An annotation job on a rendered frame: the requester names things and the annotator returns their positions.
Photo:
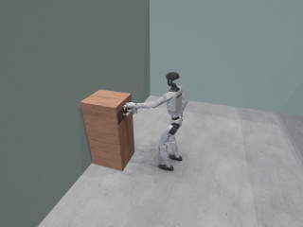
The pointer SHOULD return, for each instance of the drawer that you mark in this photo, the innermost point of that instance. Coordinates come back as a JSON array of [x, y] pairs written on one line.
[[121, 114]]

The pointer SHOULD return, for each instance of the cabinet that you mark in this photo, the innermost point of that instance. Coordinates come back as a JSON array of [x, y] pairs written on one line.
[[111, 145]]

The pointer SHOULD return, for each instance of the robot right upper arm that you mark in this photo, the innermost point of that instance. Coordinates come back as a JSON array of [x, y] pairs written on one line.
[[184, 101]]

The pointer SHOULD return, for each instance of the robot left hand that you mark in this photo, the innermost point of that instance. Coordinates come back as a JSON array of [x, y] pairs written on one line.
[[130, 105]]

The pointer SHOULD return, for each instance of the right robot forearm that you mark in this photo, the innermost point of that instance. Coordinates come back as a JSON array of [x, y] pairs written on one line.
[[182, 108]]

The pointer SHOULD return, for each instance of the robot right foot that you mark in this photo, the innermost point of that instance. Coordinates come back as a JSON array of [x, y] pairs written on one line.
[[173, 157]]

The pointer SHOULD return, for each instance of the left robot forearm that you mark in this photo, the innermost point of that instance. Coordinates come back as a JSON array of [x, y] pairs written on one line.
[[144, 105]]

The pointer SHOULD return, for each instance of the robot left upper arm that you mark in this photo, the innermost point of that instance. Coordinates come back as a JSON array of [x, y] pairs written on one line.
[[166, 97]]

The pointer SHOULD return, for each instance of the robot left thigh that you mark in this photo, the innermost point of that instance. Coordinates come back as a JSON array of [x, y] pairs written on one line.
[[170, 130]]

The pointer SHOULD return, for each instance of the handle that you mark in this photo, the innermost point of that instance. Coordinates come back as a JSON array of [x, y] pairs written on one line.
[[128, 113]]

